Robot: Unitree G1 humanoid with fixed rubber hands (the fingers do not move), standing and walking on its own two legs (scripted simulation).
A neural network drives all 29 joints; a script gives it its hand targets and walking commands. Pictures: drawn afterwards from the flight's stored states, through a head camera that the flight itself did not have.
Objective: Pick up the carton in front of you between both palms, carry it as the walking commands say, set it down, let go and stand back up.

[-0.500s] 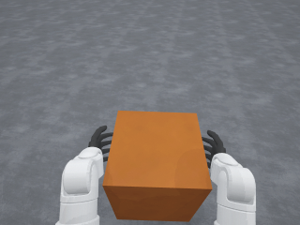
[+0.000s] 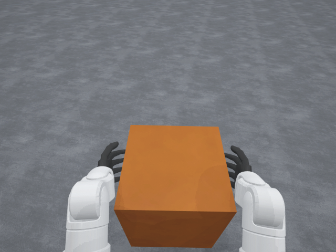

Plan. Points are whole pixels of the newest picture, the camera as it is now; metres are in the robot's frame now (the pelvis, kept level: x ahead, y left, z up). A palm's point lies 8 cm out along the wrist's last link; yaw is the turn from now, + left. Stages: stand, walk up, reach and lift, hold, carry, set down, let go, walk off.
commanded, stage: carry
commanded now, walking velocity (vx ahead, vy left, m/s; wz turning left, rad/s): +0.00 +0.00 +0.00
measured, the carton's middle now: (172, 189) +0.27 +0.00 +0.01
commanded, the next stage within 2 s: hold in 1.18 s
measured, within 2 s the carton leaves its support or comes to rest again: neither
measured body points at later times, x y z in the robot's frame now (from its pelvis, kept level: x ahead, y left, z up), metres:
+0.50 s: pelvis -0.04 +0.00 +0.00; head -0.07 +0.00 +0.45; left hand +0.24 +0.16 +0.05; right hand +0.24 -0.15 +0.05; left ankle -0.08 +0.10 -0.73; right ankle -0.01 -0.11 -0.73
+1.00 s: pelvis -0.06 +0.01 +0.00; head -0.07 +0.01 +0.45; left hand +0.25 +0.16 +0.04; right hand +0.25 -0.14 +0.04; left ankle -0.08 +0.10 -0.73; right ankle -0.01 -0.11 -0.73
